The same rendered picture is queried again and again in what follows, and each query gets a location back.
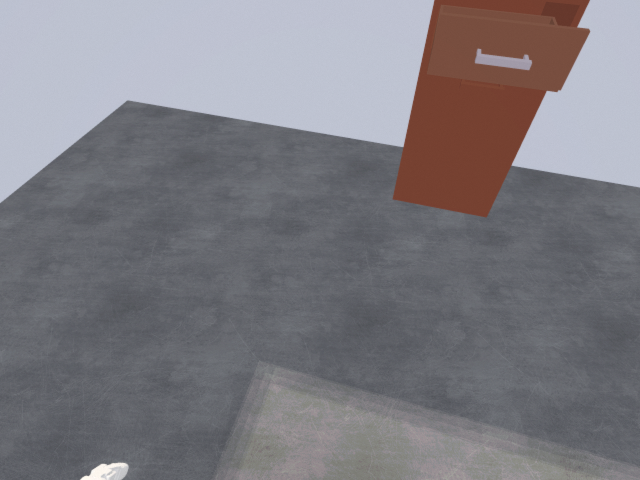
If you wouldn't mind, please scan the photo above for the handle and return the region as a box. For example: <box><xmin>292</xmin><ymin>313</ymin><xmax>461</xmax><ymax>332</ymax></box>
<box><xmin>459</xmin><ymin>81</ymin><xmax>505</xmax><ymax>95</ymax></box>
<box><xmin>475</xmin><ymin>49</ymin><xmax>532</xmax><ymax>70</ymax></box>

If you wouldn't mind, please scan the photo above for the drawer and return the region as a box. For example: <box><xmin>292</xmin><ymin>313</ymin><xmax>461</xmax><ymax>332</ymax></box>
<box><xmin>427</xmin><ymin>5</ymin><xmax>590</xmax><ymax>92</ymax></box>

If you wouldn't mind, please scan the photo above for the cabinet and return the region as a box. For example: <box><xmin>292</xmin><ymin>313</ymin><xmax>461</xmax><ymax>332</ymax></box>
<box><xmin>393</xmin><ymin>0</ymin><xmax>590</xmax><ymax>217</ymax></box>

